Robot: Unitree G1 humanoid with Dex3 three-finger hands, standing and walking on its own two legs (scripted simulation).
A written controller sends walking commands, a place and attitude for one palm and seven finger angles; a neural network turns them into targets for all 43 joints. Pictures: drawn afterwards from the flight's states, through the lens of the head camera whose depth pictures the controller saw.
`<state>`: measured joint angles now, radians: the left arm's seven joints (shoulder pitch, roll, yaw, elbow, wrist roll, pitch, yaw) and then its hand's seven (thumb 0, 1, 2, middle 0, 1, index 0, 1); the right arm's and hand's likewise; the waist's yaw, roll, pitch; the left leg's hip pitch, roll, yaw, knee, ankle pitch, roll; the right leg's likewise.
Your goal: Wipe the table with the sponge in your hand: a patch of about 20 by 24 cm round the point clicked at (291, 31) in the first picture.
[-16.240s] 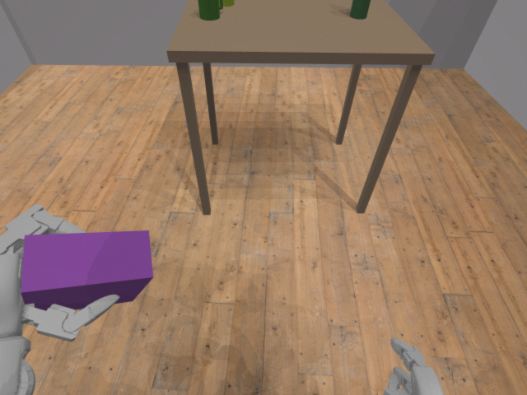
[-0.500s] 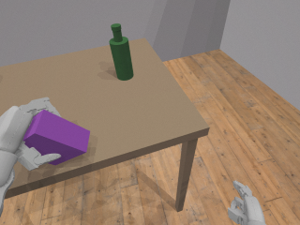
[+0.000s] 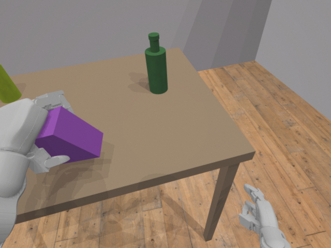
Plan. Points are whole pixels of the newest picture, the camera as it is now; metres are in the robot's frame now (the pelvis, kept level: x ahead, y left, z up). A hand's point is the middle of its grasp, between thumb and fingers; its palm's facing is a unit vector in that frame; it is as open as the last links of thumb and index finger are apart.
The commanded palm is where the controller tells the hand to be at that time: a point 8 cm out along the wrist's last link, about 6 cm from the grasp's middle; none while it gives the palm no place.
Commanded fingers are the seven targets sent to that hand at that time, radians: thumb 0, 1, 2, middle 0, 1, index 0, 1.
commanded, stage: turn the palm down, sponge in hand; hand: left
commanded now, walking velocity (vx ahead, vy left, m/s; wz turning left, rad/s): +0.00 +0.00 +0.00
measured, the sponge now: (65, 142) +0.24 +0.25 +0.18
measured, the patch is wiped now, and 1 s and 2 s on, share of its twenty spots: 0.00 0.00 0.00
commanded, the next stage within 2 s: move the sponge above the wiping area in 0.96 s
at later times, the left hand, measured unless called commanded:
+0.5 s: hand (20, 105) +0.24 +0.29 +0.28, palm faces +0.42 -0.03 -0.91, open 9.8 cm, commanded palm +0.18 +0.28 +0.31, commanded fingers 0.00 0.10 1.30 -1.20 -1.60 -1.20 -1.60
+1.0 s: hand (31, 110) +0.23 +0.27 +0.27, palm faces +0.40 -0.01 -0.92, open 9.8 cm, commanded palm +0.17 +0.25 +0.31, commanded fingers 0.00 0.10 1.30 -1.20 -1.60 -1.20 -1.60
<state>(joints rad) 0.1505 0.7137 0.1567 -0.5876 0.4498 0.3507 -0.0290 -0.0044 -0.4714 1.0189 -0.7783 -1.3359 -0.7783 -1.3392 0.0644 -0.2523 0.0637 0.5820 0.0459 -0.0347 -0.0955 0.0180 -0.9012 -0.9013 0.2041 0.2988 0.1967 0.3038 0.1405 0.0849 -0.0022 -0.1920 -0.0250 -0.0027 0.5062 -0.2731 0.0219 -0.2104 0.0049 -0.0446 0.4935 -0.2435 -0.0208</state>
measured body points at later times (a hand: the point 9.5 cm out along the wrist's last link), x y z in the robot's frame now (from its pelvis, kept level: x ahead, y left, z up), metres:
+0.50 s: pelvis -0.02 +0.00 +0.00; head -0.03 -0.05 +0.45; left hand +0.21 +0.29 +0.32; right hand +0.26 -0.17 -0.06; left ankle +0.00 +0.10 -0.74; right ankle +0.02 -0.11 -0.74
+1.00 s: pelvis -0.02 -0.03 +0.00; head -0.04 -0.10 +0.45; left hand +0.21 +0.26 +0.32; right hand +0.25 -0.21 -0.06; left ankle +0.00 +0.10 -0.74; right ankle +0.02 -0.11 -0.74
